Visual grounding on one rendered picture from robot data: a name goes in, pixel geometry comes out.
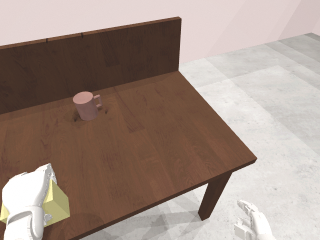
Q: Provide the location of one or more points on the left robot forearm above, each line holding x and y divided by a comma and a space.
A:
26, 223

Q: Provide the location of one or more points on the sponge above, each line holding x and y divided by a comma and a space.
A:
55, 203

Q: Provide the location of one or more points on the robot left hand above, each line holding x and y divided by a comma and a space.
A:
29, 189

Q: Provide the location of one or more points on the robot right hand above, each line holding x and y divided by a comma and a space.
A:
258, 224

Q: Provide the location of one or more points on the table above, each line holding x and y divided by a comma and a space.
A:
155, 137

